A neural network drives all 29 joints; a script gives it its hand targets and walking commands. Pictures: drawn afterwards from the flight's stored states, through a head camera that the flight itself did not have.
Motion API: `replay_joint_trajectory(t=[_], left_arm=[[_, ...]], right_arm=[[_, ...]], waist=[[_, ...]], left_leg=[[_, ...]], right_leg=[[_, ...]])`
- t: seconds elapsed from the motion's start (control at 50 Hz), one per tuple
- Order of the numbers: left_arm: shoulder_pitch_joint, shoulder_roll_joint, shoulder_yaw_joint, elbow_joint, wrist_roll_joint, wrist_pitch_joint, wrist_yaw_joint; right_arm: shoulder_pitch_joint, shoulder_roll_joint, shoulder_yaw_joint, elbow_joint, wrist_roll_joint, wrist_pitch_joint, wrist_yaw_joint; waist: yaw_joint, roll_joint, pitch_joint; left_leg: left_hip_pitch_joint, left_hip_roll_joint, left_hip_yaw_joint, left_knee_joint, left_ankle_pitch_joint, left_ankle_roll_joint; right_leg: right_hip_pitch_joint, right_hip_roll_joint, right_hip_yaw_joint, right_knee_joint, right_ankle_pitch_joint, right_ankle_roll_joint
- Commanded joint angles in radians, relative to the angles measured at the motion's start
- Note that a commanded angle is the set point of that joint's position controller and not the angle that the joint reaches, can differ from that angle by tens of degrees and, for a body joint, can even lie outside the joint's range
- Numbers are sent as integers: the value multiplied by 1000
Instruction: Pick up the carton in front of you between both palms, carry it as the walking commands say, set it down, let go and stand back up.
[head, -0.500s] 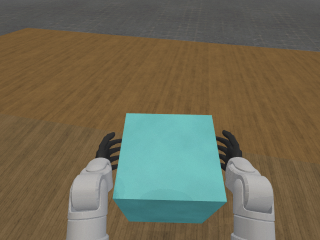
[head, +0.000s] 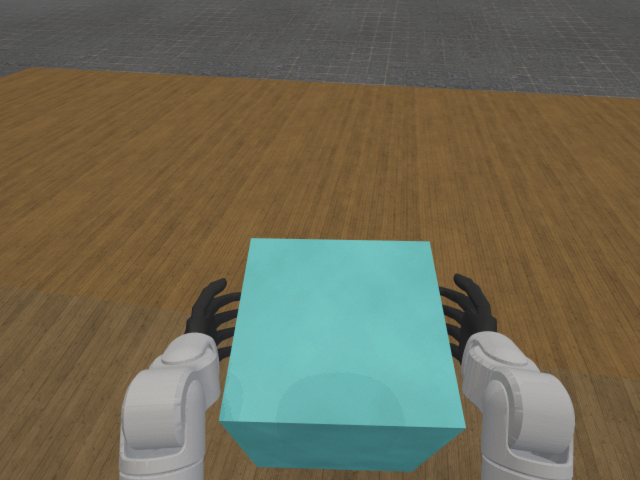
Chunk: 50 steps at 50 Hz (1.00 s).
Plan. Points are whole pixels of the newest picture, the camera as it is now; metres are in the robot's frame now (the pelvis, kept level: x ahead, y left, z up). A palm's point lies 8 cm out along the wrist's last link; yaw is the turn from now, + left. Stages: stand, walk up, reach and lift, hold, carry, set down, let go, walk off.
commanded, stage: carry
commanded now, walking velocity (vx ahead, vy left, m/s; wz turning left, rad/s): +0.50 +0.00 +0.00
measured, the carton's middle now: (336, 362) +0.26 -0.01 +0.02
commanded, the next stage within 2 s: none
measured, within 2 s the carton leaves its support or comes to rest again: neither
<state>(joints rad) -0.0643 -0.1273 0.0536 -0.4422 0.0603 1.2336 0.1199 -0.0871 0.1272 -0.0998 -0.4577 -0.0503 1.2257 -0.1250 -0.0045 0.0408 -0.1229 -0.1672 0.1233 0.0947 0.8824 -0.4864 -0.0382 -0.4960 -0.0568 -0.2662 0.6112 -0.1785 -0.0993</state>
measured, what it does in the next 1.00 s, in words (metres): walks ahead: left foot, then right foot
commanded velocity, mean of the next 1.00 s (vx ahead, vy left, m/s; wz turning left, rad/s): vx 0.50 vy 0.00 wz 0.00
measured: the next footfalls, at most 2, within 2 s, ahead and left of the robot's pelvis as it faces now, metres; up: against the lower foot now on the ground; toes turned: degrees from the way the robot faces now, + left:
left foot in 0.46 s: +0.49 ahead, +0.10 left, +0.00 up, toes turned +11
right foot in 0.94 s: +0.81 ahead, -0.10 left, -0.01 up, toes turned -10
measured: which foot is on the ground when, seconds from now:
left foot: up 0.00-0.44, down 0.46-0.96, up 0.98-1.00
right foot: down 0.00-0.48, up 0.50-0.92, down 0.94-1.00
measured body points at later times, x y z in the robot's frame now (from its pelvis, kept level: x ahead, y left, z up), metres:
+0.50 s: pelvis +0.34 +0.02 +0.00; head +0.33 +0.03 +0.45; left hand +0.60 +0.16 +0.08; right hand +0.59 -0.15 +0.09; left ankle +0.45 +0.09 -0.72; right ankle +0.11 -0.08 -0.68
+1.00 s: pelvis +0.66 -0.03 -0.01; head +0.68 -0.04 +0.44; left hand +1.01 +0.12 +0.11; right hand +1.01 -0.19 +0.10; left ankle +0.47 +0.09 -0.67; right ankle +0.77 -0.10 -0.72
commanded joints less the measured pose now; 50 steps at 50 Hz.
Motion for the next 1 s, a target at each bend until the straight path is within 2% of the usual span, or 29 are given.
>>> replay_joint_trajectory(t=[0.0,0.02,0.04,0.08,0.12,0.24,0.3,0.36,0.4,0.42,0.44,0.46,0.48,0.5,0.52,0.54,0.56,0.6,0.64,0.7,0.78,0.82,0.86,0.88,0.9,0.92,0.94,0.96,0.98], left_arm=[[-395,-846,-643,-126,-321,-18,-160],[-439,-884,-659,-145,-331,-30,-169],[-473,-904,-674,-159,-341,-40,-176],[-482,-919,-696,-164,-356,-56,-189],[-459,-906,-705,-160,-362,-64,-201],[-398,-827,-684,-159,-352,-53,-204],[-371,-791,-659,-154,-332,-34,-192],[-371,-769,-645,-153,-317,-16,-179],[-382,-761,-649,-166,-316,-6,-172],[-390,-756,-653,-175,-317,-1,-170],[-404,-745,-653,-179,-316,3,-167],[-417,-757,-669,-207,-324,10,-166],[-433,-764,-674,-203,-329,10,-170],[-450,-803,-685,-184,-333,1,-174],[-456,-837,-689,-170,-336,-11,-180],[-470,-873,-694,-155,-335,-25,-183],[-477,-894,-699,-138,-331,-37,-184],[-474,-904,-700,-104,-315,-62,-177],[-482,-877,-693,-78,-296,-80,-163],[-547,-810,-672,-45,-281,-93,-139],[-702,-692,-624,15,-280,-97,-100],[-772,-637,-583,71,-274,-94,-78],[-834,-597,-529,126,-265,-91,-57],[-860,-580,-499,156,-259,-90,-47],[-874,-568,-470,193,-254,-91,-39],[-880,-556,-440,237,-247,-92,-33],[-895,-543,-411,271,-240,-93,-28],[-951,-534,-396,296,-248,-98,-22],[-973,-583,-398,310,-268,-101,-24]], right_arm=[[-378,848,722,-84,330,15,183],[-392,886,729,-75,330,4,189],[-390,914,731,-64,326,-10,192],[-367,938,733,-55,303,-33,191],[-335,935,732,-46,278,-50,185],[-306,882,731,-67,272,-43,169],[-313,849,730,-84,288,-20,167],[-328,819,724,-99,308,2,170],[-328,808,712,-96,315,11,172],[-312,803,701,-82,313,13,173],[-301,798,691,-80,307,15,176],[-318,783,681,-64,308,10,181],[-303,825,691,-43,317,6,185],[-330,847,697,-70,329,0,190],[-347,889,711,-66,336,-10,195],[-378,916,725,-69,339,-22,200],[-403,933,734,-66,341,-33,202],[-423,927,740,-51,343,-52,205],[-432,889,733,-24,339,-66,206],[-483,809,704,23,326,-80,194],[-605,681,640,104,294,-89,145],[-674,628,606,159,278,-89,115],[-748,603,570,212,272,-87,88],[-788,597,555,237,271,-86,77],[-829,594,540,261,271,-84,67],[-869,596,528,286,270,-81,58],[-912,599,513,311,266,-79,47],[-918,620,503,327,261,-78,39],[-979,629,487,335,266,-80,31]], waist=[[24,-183,-248],[19,-101,-238],[15,-77,-232],[14,-121,-230],[14,-143,-207],[21,-159,-109],[24,-176,-53],[21,-199,-9],[7,-200,-66],[-11,-157,-129],[-35,-89,-202],[-33,183,-321],[-27,273,-293],[-25,191,-272],[-25,84,-281],[-20,4,-258],[-13,-3,-251],[-10,38,-240],[-10,68,-204],[-12,86,-147],[-47,86,-85],[-50,97,-67],[-38,106,-65],[-20,105,-88],[15,84,-134],[55,7,-208],[93,-131,-294],[57,-395,-360],[52,-379,-354]], left_leg=[[-563,-15,-75,431,58,51],[-547,19,-86,396,132,61],[-510,41,-95,335,194,62],[-472,25,-57,259,260,57],[-487,17,-25,156,299,46],[-550,-19,63,-169,419,31],[-504,-45,110,-288,461,44],[-419,-59,134,-361,479,73],[-231,-114,191,-393,426,87],[-39,-156,224,-421,377,86],[197,-58,93,-424,287,91],[466,252,-415,-517,81,250],[467,316,-650,-679,211,288],[432,299,-507,-645,352,275],[380,272,-418,-608,459,247],[292,252,-313,-603,507,219],[220,223,-237,-620,455,186],[167,185,-145,-653,391,168],[152,168,-86,-679,368,175],[166,137,-30,-682,412,189],[168,114,20,-647,499,197],[165,112,32,-631,519,183],[181,119,40,-584,559,165],[185,112,54,-517,642,153],[172,89,90,-392,735,131],[122,33,134,-170,755,101],[-36,-5,117,103,517,77],[-385,-167,46,374,62,38],[-492,-157,-73,497,-13,73]], right_leg=[[644,-357,653,-380,-76,-97],[581,-334,565,-376,-29,-70],[519,-306,482,-399,-22,-40],[481,-266,366,-423,-27,-11],[485,-247,295,-448,-10,-11],[587,-200,174,-441,247,-22],[592,-181,119,-428,323,-15],[596,-190,94,-399,415,0],[588,-173,40,-232,622,27],[526,-132,0,-58,634,51],[356,-109,23,144,411,72],[25,-8,60,488,144,125],[-155,87,160,666,-280,122],[-193,14,247,766,-272,94],[-193,-23,266,769,-230,70],[-173,-59,272,713,-174,59],[-135,-78,272,640,-127,61],[-111,-66,227,553,-68,70],[-137,-64,196,444,-33,84],[-191,-56,150,270,37,96],[-170,-24,105,74,117,76],[-125,-12,103,7,162,55],[-70,-4,104,-26,160,32],[-4,12,90,-36,131,22],[125,52,50,-68,100,22],[311,91,29,-93,40,31],[496,-74,249,-119,-93,34],[704,-316,779,-265,-225,-97],[716,-309,822,-316,-153,-110]])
